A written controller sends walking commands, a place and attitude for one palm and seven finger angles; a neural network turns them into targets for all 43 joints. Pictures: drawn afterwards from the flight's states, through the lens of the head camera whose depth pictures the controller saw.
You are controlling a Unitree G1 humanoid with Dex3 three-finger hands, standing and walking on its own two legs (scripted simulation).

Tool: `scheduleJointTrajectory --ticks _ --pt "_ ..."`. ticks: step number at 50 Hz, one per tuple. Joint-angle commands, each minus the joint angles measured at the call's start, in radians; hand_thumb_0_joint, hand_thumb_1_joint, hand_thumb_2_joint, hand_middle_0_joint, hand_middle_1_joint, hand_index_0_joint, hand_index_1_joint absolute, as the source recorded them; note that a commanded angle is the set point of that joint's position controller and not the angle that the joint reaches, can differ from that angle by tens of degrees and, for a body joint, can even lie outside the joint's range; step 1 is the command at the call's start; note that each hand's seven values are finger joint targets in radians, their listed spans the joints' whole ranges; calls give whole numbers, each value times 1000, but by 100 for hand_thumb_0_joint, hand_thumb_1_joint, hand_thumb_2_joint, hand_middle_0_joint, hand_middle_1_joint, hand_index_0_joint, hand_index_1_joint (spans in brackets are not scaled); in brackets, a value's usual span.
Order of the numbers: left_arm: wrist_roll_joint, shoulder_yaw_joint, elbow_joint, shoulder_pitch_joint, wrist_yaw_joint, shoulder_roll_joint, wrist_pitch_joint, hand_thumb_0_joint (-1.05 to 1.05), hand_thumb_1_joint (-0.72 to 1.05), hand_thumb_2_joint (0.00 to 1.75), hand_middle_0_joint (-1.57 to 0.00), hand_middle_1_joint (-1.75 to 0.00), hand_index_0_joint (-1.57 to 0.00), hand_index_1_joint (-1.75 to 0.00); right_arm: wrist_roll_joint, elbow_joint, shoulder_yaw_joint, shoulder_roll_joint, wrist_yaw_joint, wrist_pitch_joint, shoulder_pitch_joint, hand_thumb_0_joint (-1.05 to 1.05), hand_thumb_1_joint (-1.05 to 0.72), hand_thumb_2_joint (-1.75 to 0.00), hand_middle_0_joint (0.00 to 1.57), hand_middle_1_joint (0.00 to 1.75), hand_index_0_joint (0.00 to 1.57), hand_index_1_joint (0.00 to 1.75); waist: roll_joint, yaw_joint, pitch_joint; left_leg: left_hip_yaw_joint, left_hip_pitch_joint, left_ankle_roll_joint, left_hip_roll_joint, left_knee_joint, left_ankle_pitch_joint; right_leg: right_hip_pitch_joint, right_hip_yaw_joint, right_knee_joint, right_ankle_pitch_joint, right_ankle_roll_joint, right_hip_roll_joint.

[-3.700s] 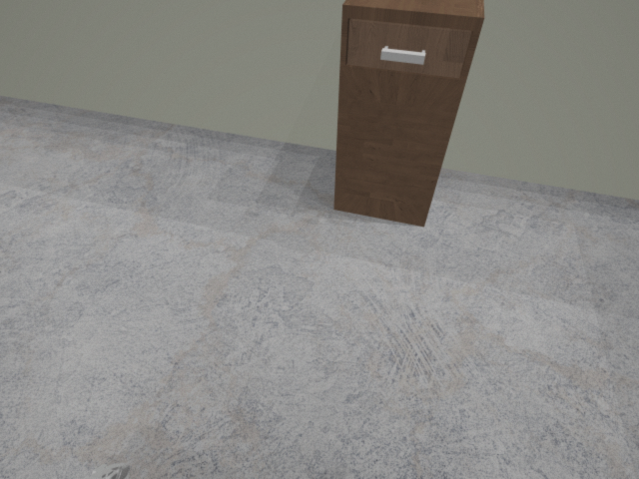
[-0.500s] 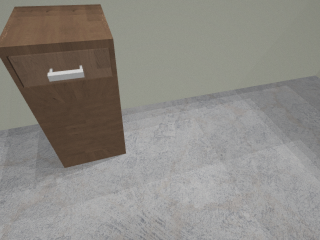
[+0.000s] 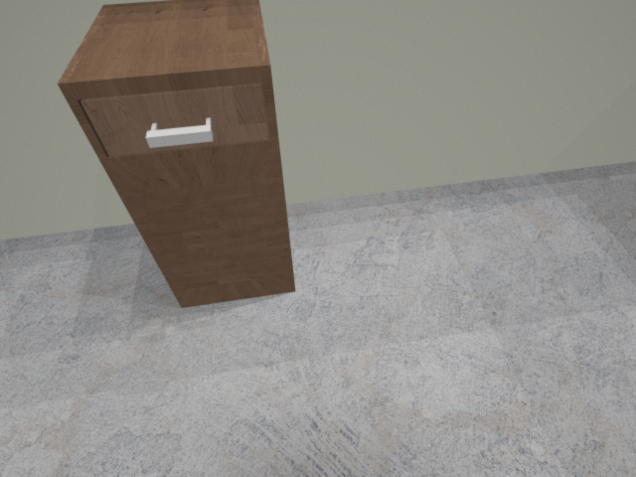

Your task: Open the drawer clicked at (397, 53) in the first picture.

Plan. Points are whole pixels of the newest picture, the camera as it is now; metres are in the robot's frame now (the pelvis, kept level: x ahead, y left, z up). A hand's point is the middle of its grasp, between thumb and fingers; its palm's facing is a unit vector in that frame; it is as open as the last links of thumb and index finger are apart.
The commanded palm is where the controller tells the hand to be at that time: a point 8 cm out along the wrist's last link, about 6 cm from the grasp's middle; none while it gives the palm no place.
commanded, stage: turn to face it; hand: left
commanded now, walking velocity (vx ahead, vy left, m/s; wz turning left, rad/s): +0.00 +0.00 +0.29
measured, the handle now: (181, 130) +0.79 +0.33 -0.01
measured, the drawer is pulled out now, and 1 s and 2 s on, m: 0.00 0.00 0.00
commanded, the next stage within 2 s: take the last steps up to it in 0.10 s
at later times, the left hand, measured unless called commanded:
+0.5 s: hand out of the picture -0.05 +0.21 -0.17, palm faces +0.22 -0.96 -0.20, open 7.4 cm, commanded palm none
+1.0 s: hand out of the picture +0.10 +0.17 -0.17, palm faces +0.25 -0.96 -0.12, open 7.3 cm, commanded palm none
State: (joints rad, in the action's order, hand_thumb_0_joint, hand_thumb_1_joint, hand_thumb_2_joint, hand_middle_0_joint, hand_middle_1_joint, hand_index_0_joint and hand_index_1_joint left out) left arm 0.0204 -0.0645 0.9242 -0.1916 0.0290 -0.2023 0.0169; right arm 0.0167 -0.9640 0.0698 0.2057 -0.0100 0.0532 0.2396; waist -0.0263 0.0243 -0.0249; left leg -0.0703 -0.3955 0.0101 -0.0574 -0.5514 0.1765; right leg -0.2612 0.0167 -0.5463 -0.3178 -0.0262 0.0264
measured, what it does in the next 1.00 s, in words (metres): walks ahead: left foot, then right foot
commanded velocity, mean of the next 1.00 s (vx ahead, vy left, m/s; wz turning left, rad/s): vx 0.24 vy -0.01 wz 0.06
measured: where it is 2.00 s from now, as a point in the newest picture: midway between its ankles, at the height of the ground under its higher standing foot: (300, 468)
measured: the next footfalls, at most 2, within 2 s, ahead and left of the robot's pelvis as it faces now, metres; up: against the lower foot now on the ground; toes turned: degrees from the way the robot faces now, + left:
left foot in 0.38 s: -0.02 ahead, +0.14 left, +0.00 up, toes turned +14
right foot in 0.72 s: +0.19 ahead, -0.09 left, +0.00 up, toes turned +2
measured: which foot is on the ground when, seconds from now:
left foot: down 0.00-0.00, up 0.02-0.36, down 0.38-0.72, up 0.74-1.00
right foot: down 0.00-0.38, up 0.40-0.70, down 0.72-1.00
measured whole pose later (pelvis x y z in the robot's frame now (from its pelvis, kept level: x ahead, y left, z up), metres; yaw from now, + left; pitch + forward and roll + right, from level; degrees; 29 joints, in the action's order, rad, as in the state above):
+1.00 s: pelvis +0.15 +0.03 +0.01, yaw +12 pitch -1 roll -1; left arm 0.04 -0.03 1.11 -0.33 0.01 -0.12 -0.05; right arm 0.02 -1.05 0.06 0.17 -0.02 -0.01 0.22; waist 0.00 -0.01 -0.02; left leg 0.11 -0.45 -0.01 0.12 -0.81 0.29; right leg -0.15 0.17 -0.42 -0.25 0.01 0.03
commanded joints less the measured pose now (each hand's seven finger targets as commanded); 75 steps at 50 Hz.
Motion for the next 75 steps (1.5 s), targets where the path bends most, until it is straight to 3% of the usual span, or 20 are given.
scheduleJointTrajectory --ticks 1,5,10,17,19,20,26,31,34,36,37,43,52,53,55,56,60,63,72,75 --pt "3 -43 -76 -46 17 -224 -13 0 90 90 -20 -30 -20 -30 9 113 41 117 4 -7 -56 0 -90 -90 20 30 20 30 246 -44 1 0 -188 -30 41 -475 329 -14 -369 368 -74 182 427" --pt "5 -14 -78 42 12 -134 -26 0 90 90 -20 -30 -20 -30 5 53 32 83 -7 -1 23 0 -90 -90 20 30 20 30 183 16 -39 58 -150 -56 83 -602 183 -12 -79 264 219 135 271" --pt "12 -19 -19 -100 8 -170 -26 0 90 90 -20 -30 -20 -30 -1 66 13 63 -1 -6 -83 0 -90 -90 20 30 20 30 201 -64 -8 113 -86 -72 85 -356 275 125 -63 210 410 165 296" --pt "3 -18 46 -111 -12 -170 -28 0 90 90 -20 -30 -20 -30 3 7 -11 61 2 -55 38 0 -90 -90 20 30 20 30 175 -19 36 186 284 -25 73 153 142 1 -20 157 -51 88 226" --pt "-4 6 9 -81 -28 -59 -25 0 90 90 -20 -30 -20 -30 15 -31 17 205 15 -69 158 0 -90 -90 20 30 20 30 -240 37 39 -227 487 102 391 294 202 -317 153 -191 -189 -8 57" --pt "7 15 -18 -5 -29 -64 -29 0 90 90 -20 -30 -20 -30 14 -35 20 229 15 -62 179 0 -90 -90 20 30 20 30 -222 60 -23 -318 429 175 469 359 314 -397 114 -325 -267 -1 51" --pt "3 10 58 -40 -57 -46 -35 0 90 90 -20 -30 -20 -30 9 -47 -5 123 37 -101 84 0 -90 -90 20 30 20 30 -126 -8 -75 -33 334 150 330 344 -64 -321 58 -389 -41 -10 96" --pt "2 13 63 -27 -60 -24 -42 0 90 90 -20 -30 -20 -30 12 -84 5 139 33 -96 107 0 -90 -90 20 30 20 30 -105 -9 -82 11 261 134 323 283 -68 -131 120 -128 5 -4 50" --pt "7 -3 126 -194 -54 -60 -56 0 90 90 -20 -30 -20 -30 5 -95 1 120 32 -95 89 0 -90 -90 20 30 20 30 -21 -90 -36 71 158 80 250 69 -37 146 127 44 105 19 20" --pt "10 -39 182 -405 -33 -223 -74 0 90 90 -20 -30 -20 -30 -10 -54 -18 19 18 -107 92 0 -90 -90 20 30 20 30 369 -161 76 205 -181 10 77 -452 369 442 -412 271 -5 175 385" --pt "-5 -37 183 -403 -25 -226 -72 0 90 90 -20 -30 -20 -30 -9 -34 -12 63 18 -99 29 0 -90 -90 20 30 20 30 330 -172 57 105 -211 22 111 -608 428 340 -519 360 -165 224 424" --pt "10 4 126 -137 -7 -73 -81 0 90 90 -20 -30 -20 -30 11 -78 -8 -7 -4 -65 69 0 -90 -90 20 30 20 30 145 -12 -63 134 -80 -21 201 -485 144 -44 -90 397 -73 153 274" --pt "3 -9 157 -155 -19 -90 -72 0 90 90 -20 -30 -20 -30 5 -62 -9 -6 -9 -101 72 0 -90 -90 20 30 20 30 83 7 -53 241 209 -24 133 2 33 -67 15 258 -89 132 207" --pt "0 -4 153 -157 -23 -67 -66 0 90 90 -20 -30 -20 -30 6 -83 -5 21 -2 -107 131 0 -90 -90 20 30 20 30 -5 29 -40 218 313 -23 143 55 68 -120 39 157 -99 112 164" --pt "-4 11 103 -148 -34 21 -59 0 90 90 -20 -30 -20 -30 21 -108 31 191 18 -107 305 0 -90 -90 20 30 20 30 -344 79 -27 -302 398 116 490 357 340 -342 161 -352 -263 36 -9" --pt "8 7 90 -101 -26 -6 -52 0 90 90 -20 -30 -20 -30 21 -119 23 171 29 -104 297 0 -90 -90 20 30 20 30 -303 82 -28 -351 362 129 508 409 370 -376 53 -522 -250 52 15" --pt "9 3 135 -105 -40 12 -56 0 90 90 -20 -30 -20 -30 10 -85 -15 31 43 -134 144 0 -90 -90 20 30 20 30 -45 -6 -36 -32 288 117 405 347 -171 -328 9 -585 -4 26 103" --pt "5 9 147 -129 -35 24 -37 0 90 90 -20 -30 -20 -30 5 -101 -20 44 48 -139 155 0 -90 -90 20 30 20 30 -64 -23 24 83 349 126 371 308 -443 -288 27 -518 19 2 92" --pt "-3 28 117 -36 -13 18 -22 0 90 90 -20 -30 -20 -30 6 -151 -19 46 52 -95 143 0 -90 -90 20 30 20 30 -112 -27 -21 173 303 85 323 173 -593 -54 88 -20 133 5 45" --pt "3 7 135 -127 8 -112 -33 0 90 90 -20 -30 -20 -30 -14 -147 -11 4 43 -79 174 0 -90 -90 20 30 20 30 67 -49 56 205 120 -9 212 19 -152 232 -52 61 793 46 194"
